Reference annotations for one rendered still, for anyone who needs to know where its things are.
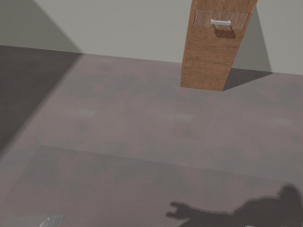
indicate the handle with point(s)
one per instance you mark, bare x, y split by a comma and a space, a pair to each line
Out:
224, 23

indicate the cabinet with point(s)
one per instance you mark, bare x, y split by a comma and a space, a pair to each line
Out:
210, 52

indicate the drawer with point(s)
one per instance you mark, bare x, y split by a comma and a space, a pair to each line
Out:
203, 18

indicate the left robot hand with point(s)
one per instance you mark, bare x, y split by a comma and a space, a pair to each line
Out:
53, 221

